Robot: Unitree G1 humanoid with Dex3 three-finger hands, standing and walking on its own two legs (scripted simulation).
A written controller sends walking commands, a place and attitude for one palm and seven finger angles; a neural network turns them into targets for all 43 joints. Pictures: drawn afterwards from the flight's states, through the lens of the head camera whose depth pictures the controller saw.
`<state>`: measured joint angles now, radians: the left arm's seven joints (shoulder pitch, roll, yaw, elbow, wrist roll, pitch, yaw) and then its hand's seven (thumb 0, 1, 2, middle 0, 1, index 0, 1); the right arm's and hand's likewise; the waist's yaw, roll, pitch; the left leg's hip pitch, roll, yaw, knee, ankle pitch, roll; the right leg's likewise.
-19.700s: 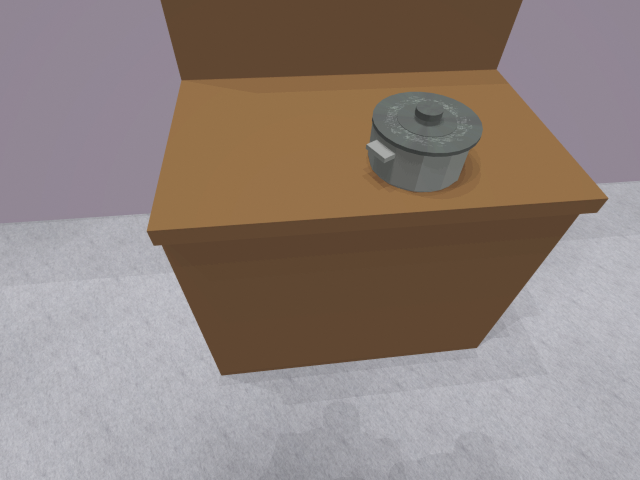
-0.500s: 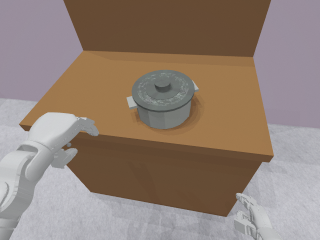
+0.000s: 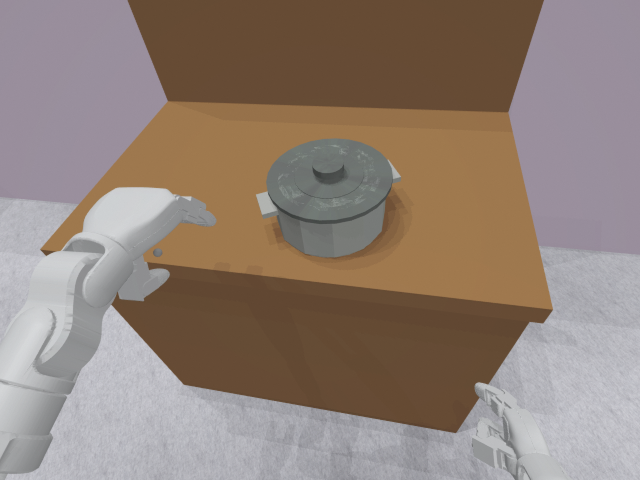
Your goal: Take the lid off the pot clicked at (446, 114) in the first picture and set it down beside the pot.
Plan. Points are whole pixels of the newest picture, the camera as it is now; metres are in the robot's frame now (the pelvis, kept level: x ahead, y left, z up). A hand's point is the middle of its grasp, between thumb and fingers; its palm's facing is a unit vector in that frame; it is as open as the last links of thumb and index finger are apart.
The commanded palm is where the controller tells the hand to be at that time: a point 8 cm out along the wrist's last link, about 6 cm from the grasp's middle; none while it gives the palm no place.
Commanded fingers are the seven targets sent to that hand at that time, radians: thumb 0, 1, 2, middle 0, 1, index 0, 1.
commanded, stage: move the open hand above the knob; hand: left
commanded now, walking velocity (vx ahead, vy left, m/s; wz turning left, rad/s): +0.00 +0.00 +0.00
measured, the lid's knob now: (328, 166) +0.55 +0.06 +0.09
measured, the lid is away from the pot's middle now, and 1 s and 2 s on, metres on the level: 0.00 0.00 0.00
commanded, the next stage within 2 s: none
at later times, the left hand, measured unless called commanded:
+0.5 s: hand (217, 205) +0.39 +0.18 +0.15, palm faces -0.20 -0.05 -0.98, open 10.0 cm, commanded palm +0.37 +0.17 +0.22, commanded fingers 0.00 -0.31 1.49 -0.85 -0.08 -0.85 -0.08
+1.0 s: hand (275, 170) +0.45 +0.11 +0.16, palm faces -0.20 -0.02 -0.98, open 10.0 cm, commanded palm +0.44 +0.11 +0.22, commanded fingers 0.00 -0.31 1.49 -0.85 -0.08 -0.85 -0.08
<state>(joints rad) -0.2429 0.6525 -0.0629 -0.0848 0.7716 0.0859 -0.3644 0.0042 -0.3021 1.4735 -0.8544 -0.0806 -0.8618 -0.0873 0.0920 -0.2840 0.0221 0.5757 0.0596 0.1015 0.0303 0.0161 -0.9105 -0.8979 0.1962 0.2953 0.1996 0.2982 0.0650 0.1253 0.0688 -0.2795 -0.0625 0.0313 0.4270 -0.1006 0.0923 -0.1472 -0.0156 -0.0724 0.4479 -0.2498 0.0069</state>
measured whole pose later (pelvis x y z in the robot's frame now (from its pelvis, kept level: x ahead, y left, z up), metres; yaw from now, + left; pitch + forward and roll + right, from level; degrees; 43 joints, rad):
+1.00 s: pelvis +0.03 -0.03 +0.00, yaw -1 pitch +1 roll +0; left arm -0.75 0.49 -0.29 0.35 0.83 0.24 -0.40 0.00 -0.30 1.49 -0.86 -0.08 -0.86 -0.09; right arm 0.12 -0.28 0.02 0.61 0.08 0.16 0.05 0.01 -0.91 -0.90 0.20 0.30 0.20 0.30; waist 0.00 0.10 0.02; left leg -0.31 -0.05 0.03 0.45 -0.15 0.06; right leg -0.19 0.00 -0.07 0.48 -0.30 -0.03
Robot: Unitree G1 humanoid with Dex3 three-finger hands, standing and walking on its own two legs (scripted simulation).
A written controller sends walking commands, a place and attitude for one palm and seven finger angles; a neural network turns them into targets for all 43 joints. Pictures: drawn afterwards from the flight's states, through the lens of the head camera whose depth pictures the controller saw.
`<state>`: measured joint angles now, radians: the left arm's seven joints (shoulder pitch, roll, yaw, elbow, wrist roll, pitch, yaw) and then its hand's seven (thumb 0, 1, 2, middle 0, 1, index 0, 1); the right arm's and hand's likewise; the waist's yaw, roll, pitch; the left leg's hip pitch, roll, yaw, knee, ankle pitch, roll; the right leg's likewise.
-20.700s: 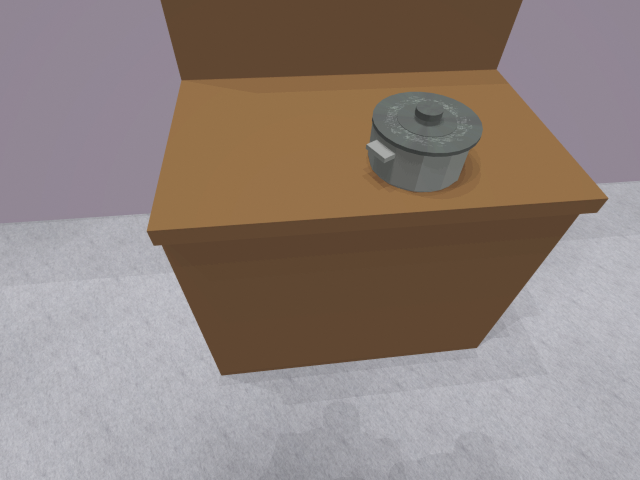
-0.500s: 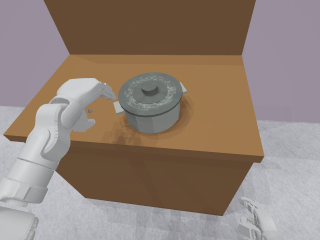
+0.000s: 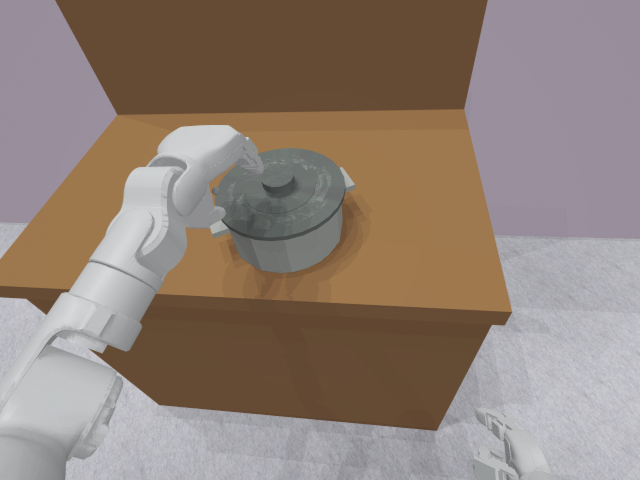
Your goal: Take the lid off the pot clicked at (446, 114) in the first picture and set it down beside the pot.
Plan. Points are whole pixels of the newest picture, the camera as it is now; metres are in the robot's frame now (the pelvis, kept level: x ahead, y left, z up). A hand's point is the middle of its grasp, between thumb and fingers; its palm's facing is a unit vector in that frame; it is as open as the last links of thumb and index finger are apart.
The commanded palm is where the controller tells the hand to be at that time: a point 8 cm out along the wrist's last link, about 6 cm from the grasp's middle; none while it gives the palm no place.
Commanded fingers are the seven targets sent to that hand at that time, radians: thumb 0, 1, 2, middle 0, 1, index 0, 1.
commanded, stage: move the open hand above the knob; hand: left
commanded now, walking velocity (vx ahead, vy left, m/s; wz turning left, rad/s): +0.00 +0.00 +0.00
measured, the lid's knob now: (277, 179) +0.52 +0.10 +0.09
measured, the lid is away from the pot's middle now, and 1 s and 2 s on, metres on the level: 0.00 0.00 0.00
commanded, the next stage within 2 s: lower the open fingers around the knob in 1.40 s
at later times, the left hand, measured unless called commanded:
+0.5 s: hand (269, 158) +0.48 +0.09 +0.16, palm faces -0.28 -0.03 -0.96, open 10.0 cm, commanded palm +0.48 +0.10 +0.22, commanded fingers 0.00 -0.31 1.49 -0.85 -0.08 -0.85 -0.08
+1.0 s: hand (255, 158) +0.48 +0.11 +0.16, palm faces -0.25 -0.03 -0.97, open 10.0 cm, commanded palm +0.47 +0.11 +0.22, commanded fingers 0.00 -0.31 1.49 -0.85 -0.08 -0.85 -0.08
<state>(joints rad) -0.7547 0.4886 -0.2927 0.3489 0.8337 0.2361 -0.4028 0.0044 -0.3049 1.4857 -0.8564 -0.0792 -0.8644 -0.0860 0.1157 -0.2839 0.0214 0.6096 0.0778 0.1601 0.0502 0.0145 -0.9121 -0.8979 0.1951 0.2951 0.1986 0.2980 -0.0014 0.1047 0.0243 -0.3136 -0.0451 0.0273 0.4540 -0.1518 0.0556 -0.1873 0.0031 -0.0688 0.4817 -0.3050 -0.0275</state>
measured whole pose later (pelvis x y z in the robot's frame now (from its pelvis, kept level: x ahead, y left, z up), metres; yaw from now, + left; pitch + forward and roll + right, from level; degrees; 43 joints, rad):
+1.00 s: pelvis +0.02 +0.00 +0.00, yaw -1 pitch +4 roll +0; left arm -1.00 0.37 -0.34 0.69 0.87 0.29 -0.36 0.00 -0.30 1.49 -0.85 -0.08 -0.86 -0.09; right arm 0.17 -0.28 -0.01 0.64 0.08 0.16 0.05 0.01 -0.91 -0.90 0.19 0.29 0.20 0.30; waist -0.04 0.08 -0.02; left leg -0.35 -0.05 0.04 0.45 -0.17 0.06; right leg -0.22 0.00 -0.05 0.46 -0.31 -0.02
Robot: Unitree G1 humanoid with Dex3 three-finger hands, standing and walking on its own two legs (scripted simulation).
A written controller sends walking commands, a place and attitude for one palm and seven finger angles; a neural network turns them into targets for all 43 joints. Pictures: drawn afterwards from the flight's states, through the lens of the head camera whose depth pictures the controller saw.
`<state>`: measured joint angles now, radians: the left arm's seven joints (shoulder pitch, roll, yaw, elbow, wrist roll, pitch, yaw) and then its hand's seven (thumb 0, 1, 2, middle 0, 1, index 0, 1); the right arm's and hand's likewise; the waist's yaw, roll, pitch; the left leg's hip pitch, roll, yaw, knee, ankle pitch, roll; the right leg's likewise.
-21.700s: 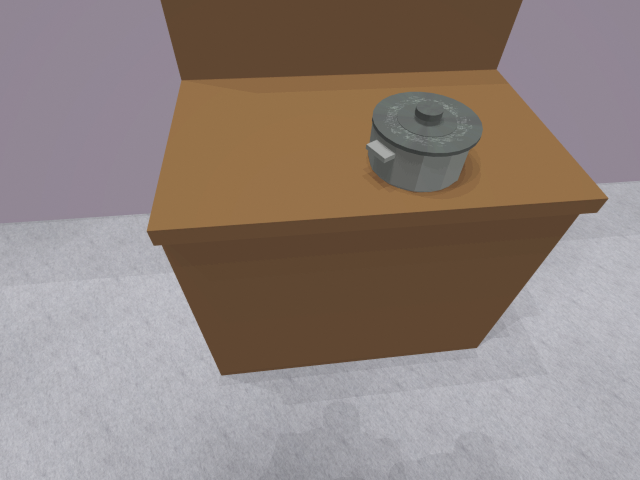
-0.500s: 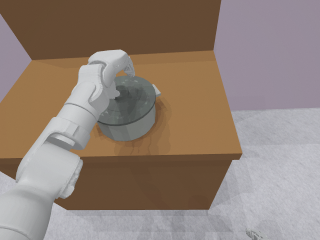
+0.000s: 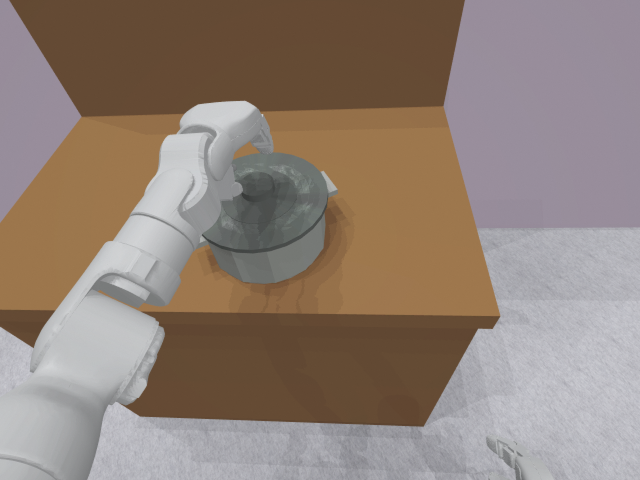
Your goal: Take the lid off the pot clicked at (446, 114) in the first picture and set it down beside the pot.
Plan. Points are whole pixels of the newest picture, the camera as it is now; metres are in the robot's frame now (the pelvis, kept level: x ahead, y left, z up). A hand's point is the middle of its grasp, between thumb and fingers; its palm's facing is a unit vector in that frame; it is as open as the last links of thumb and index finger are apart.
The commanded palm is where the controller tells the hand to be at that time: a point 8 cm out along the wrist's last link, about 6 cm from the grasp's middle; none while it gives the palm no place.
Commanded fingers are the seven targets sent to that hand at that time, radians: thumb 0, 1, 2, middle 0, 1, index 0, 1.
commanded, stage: move the open hand above the knob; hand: left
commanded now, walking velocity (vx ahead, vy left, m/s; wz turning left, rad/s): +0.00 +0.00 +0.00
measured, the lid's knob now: (257, 186) +0.50 +0.10 +0.09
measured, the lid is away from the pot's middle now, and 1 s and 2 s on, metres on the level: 0.00 0.00 0.01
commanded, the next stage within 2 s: lower the open fingers around the knob in 0.40 s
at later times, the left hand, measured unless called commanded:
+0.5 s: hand (247, 161) +0.47 +0.09 +0.16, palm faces -0.28 -0.04 -0.96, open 10.0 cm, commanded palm +0.46 +0.10 +0.22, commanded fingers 0.00 -0.31 1.49 -0.85 -0.08 -0.85 -0.08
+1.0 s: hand (245, 186) +0.46 +0.10 +0.13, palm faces -0.33 -0.05 -0.94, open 10.0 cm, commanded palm +0.45 +0.11 +0.18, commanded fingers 0.00 -0.31 1.49 -0.85 -0.08 -0.85 -0.08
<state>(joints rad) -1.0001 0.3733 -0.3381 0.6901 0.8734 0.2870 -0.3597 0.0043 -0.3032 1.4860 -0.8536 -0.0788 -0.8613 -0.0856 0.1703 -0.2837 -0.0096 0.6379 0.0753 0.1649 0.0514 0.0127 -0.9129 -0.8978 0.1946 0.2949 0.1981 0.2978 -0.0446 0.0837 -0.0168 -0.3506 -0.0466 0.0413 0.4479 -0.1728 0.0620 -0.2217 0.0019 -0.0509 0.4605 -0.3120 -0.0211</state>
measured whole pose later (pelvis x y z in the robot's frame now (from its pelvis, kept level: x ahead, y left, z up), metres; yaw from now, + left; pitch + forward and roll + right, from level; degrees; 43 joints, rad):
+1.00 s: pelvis +0.00 +0.00 +0.00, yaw +0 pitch +5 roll +0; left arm -1.02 0.31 -0.33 0.82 0.87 0.27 -0.33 0.00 -0.30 1.49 -0.85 -0.08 -0.86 -0.09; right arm 0.19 -0.28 -0.01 0.65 0.07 0.15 0.04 0.01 -0.91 -0.90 0.19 0.29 0.20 0.30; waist -0.06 0.08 -0.01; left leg -0.36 -0.05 0.04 0.45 -0.17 0.07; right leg -0.23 0.00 -0.05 0.46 -0.31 -0.02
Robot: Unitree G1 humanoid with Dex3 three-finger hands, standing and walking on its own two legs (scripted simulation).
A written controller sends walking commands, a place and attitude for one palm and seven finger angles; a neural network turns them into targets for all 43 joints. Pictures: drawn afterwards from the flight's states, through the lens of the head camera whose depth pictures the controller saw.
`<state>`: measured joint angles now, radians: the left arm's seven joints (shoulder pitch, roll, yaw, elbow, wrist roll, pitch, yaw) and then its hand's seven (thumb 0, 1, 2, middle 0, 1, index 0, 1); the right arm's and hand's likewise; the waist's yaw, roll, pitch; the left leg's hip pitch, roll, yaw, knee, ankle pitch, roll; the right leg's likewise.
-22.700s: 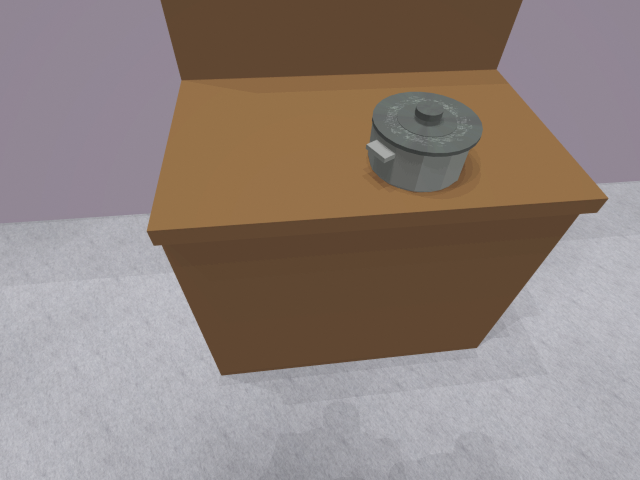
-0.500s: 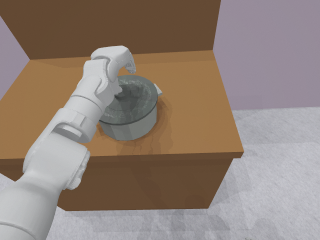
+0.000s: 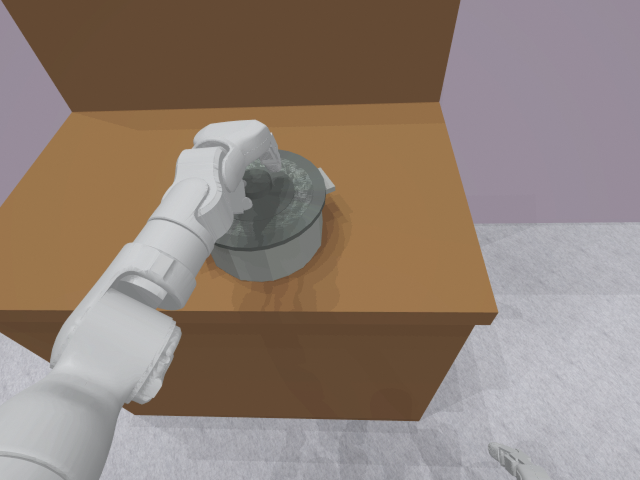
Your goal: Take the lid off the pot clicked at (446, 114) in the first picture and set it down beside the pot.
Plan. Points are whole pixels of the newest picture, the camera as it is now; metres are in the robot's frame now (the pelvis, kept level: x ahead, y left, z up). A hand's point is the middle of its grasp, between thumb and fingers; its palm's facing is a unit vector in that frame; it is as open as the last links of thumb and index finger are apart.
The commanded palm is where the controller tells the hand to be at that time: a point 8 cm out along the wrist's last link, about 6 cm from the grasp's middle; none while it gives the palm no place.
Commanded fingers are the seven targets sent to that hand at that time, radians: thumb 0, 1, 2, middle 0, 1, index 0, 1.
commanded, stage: lower the open fingers around the knob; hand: left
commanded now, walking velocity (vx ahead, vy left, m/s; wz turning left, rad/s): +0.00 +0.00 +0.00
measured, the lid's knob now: (254, 183) +0.50 +0.10 +0.09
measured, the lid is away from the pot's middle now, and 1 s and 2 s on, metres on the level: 0.00 0.01 0.01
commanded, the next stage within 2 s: close the fingers and squeeze the knob in 0.34 s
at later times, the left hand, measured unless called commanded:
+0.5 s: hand (250, 185) +0.47 +0.09 +0.12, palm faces -0.35 -0.06 -0.93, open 10.0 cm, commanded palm +0.46 +0.10 +0.18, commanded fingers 0.00 -0.10 1.05 -0.54 -0.70 -0.54 -0.70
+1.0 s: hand (240, 186) +0.46 +0.11 +0.12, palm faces -0.35 -0.07 -0.93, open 8.9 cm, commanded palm +0.46 +0.11 +0.18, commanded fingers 0.00 0.17 0.95 -0.63 -0.99 -0.63 -0.99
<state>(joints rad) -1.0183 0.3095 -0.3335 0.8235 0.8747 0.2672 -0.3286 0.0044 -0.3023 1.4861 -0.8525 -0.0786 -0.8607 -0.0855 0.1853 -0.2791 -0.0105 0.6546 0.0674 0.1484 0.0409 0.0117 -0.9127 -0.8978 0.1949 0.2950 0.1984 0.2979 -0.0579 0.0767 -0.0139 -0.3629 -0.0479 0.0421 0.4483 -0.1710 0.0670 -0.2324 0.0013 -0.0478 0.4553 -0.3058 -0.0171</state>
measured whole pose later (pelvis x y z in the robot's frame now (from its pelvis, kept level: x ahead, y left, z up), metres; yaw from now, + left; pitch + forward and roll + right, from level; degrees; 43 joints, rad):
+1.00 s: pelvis +0.00 +0.00 +0.00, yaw -1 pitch +5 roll -1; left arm -1.02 0.33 -0.30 0.90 0.87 0.24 -0.31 0.00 0.07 1.01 -0.59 -0.90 -0.56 -0.88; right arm 0.21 -0.27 -0.01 0.67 0.07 0.16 0.02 0.01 -0.91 -0.90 0.20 0.30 0.20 0.30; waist -0.08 0.07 -0.03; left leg -0.38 -0.04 0.05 0.46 -0.18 0.07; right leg -0.25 0.01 -0.04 0.45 -0.30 -0.02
